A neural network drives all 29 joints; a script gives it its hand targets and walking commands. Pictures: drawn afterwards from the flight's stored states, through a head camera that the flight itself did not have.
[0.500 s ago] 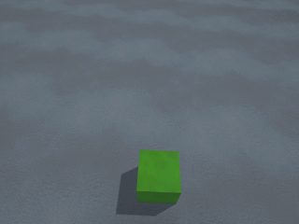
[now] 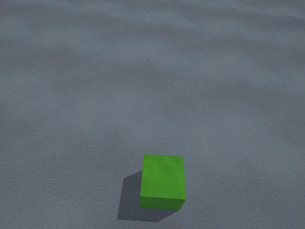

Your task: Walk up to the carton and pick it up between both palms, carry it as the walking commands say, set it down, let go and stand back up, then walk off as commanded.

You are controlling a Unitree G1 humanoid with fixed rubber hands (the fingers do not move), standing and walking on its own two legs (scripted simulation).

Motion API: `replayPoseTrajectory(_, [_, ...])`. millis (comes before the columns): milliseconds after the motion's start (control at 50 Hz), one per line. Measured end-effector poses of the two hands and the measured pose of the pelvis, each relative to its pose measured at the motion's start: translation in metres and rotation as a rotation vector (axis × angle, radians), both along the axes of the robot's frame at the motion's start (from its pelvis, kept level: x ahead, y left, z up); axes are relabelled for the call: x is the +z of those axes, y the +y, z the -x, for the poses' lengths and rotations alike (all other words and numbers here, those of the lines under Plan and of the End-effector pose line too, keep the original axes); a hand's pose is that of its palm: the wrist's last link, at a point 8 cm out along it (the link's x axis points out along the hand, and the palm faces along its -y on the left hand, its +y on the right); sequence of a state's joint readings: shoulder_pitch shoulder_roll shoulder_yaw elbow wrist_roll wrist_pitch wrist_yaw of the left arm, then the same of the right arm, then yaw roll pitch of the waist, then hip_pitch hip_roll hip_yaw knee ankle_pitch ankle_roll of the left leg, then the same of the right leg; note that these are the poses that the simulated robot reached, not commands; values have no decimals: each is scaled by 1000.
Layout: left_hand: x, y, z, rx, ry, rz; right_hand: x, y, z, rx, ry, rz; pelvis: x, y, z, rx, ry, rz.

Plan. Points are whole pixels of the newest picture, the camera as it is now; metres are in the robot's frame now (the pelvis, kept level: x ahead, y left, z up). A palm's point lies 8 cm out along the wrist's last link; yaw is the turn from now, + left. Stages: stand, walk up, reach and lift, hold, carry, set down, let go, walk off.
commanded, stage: stand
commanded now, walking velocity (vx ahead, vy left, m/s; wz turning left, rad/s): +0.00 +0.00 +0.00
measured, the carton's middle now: (161, 182) +0.48 -0.08 -0.66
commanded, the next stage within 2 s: reach and lift in 0.24 s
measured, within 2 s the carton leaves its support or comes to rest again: neither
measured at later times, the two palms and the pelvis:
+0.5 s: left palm (69, 225) +0.16 +0.22 -0.11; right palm out of the picture +0.15 -0.24 -0.12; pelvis -0.01 +0.00 -0.01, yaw -1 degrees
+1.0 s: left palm (88, 203) +0.22 +0.20 -0.17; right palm (226, 200) +0.24 -0.25 -0.16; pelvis -0.04 +0.01 -0.05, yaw -4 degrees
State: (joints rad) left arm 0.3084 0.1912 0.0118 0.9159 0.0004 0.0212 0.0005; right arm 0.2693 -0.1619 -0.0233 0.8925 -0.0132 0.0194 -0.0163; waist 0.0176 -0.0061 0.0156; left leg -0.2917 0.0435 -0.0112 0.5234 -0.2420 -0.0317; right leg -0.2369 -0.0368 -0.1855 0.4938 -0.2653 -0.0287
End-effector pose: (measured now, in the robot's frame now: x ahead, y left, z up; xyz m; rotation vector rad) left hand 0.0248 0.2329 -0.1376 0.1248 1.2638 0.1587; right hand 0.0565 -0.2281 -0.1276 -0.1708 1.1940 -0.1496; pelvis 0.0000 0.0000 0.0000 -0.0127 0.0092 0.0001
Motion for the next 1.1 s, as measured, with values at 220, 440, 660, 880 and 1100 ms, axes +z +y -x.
replayPoseTrajectory(220, [0,0,0,0,0,-1,0,0,0,1,0,-1,0,0,0,0,0,0])
replayPoseTrajectory(440, [21,-2,-110,-90,-158,-32,9,-9,-76,69,-66,-1,-8,-2,14,-23,14,-17])
replayPoseTrajectory(660, [0,-21,-134,-89,-115,26,-9,-13,-91,100,-8,-3,-16,-2,3,-32,123,-13])
replayPoseTrajectory(880, [-23,-19,-160,-137,-204,-27,-29,-8,-143,99,-204,-23,-39,6,23,-59,242,-15])
replayPoseTrajectory(1100, [-28,-47,-235,-186,-340,-32,-31,-26,-205,93,-301,4,-60,3,50,-65,321,-28])
